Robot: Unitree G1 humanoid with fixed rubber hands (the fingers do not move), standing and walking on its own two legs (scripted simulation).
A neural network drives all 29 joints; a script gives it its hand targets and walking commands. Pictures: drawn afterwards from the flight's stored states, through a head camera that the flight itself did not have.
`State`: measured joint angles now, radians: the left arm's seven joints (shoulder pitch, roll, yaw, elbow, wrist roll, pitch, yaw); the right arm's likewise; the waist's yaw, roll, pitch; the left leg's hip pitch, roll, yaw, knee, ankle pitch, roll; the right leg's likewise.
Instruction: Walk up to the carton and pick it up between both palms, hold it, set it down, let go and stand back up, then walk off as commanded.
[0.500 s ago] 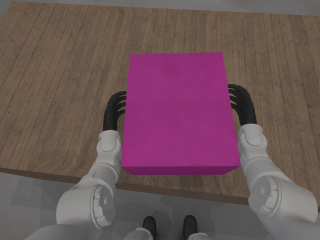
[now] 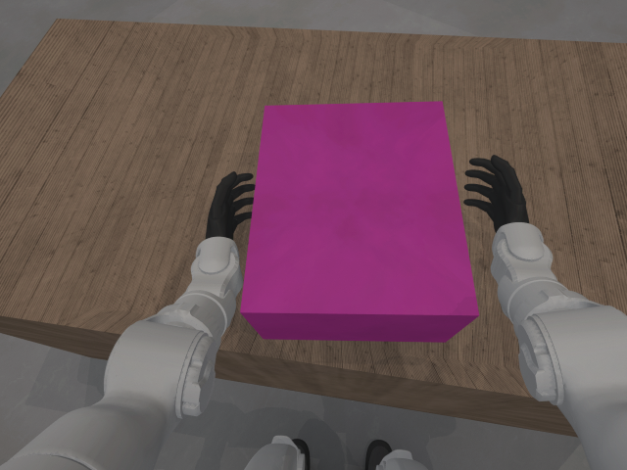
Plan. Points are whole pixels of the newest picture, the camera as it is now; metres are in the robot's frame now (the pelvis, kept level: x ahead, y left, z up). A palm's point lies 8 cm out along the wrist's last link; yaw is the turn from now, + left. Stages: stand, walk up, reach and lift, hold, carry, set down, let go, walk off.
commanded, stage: set down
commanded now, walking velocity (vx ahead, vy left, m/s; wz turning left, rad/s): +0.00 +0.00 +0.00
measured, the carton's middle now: (352, 220) +0.44 +0.02 -0.03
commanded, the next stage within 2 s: none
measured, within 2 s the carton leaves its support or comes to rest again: neither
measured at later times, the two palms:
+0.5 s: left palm (216, 257) +0.37 +0.20 -0.03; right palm (501, 238) +0.43 -0.19 -0.03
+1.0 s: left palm (195, 293) +0.30 +0.21 +0.00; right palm (558, 296) +0.34 -0.23 +0.00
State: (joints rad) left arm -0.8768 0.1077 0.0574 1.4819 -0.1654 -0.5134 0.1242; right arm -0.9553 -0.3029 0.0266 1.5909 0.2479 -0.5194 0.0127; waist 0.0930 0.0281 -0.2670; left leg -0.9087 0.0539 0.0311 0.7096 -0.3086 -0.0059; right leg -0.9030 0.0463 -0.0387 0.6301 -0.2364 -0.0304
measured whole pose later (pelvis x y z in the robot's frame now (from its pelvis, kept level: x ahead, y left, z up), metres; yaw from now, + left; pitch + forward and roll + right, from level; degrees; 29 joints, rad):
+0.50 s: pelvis -0.03 -0.02 -0.02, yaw +2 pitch +31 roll -1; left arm -0.77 0.17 0.02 1.20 -0.25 -0.41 0.05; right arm -0.84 -0.33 0.15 1.27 0.38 -0.45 0.04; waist 0.09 0.03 -0.26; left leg -1.07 0.04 -0.01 0.83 -0.31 -0.03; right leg -1.07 0.04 -0.07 0.79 -0.27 -0.06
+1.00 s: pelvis -0.03 -0.01 +0.00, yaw +3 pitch +16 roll +0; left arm -0.51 0.17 -0.06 1.08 -0.25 -0.36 0.11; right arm -0.55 -0.36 0.14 1.24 0.46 -0.42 0.11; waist 0.03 -0.01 -0.18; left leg -0.70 0.01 0.00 0.73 -0.30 -0.01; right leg -0.72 0.02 -0.04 0.72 -0.28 -0.04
